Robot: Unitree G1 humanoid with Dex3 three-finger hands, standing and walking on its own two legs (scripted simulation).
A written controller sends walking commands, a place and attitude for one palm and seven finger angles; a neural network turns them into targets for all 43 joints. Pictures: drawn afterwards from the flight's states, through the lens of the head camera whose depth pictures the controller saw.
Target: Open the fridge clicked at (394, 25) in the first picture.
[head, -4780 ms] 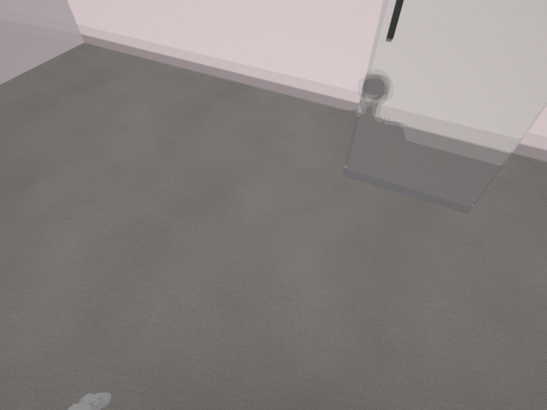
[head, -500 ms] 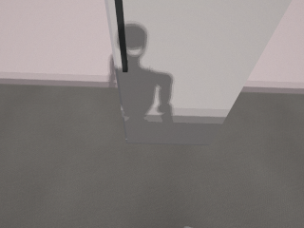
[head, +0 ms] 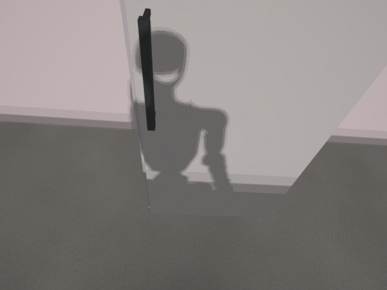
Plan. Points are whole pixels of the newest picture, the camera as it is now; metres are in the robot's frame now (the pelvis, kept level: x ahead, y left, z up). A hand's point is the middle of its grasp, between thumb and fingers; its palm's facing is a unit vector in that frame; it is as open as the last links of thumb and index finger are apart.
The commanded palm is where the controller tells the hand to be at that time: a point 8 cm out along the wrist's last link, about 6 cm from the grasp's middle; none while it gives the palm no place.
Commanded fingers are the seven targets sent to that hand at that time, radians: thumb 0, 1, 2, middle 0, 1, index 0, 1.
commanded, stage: come to a stop and stand still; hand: left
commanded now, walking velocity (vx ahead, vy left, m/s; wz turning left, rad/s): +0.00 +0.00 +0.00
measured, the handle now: (149, 78) +0.53 +0.15 +0.15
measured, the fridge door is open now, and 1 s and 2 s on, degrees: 0 0 0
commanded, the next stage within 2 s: none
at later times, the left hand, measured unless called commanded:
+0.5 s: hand out of the picture +0.15 +0.13 -0.15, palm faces +0.01 -0.96 -0.28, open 7.4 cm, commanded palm none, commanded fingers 0.00 0.90 0.90 -0.20 -0.30 -0.20 -0.30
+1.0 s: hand out of the picture +0.01 +0.18 -0.16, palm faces +0.07 -0.98 -0.19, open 7.4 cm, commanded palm none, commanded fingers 0.00 0.90 0.90 -0.20 -0.30 -0.20 -0.30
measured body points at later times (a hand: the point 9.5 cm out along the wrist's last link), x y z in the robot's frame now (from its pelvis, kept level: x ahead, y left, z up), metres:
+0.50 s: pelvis +0.06 -0.05 +0.01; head +0.10 -0.09 +0.45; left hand +0.15 +0.18 -0.13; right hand +0.08 -0.29 -0.17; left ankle +0.00 +0.08 -0.65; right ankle +0.11 -0.15 -0.73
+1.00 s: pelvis +0.02 -0.01 +0.02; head +0.02 +0.01 +0.47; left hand +0.01 +0.23 -0.15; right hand +0.02 -0.23 -0.13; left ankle -0.01 +0.10 -0.73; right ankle +0.02 -0.14 -0.69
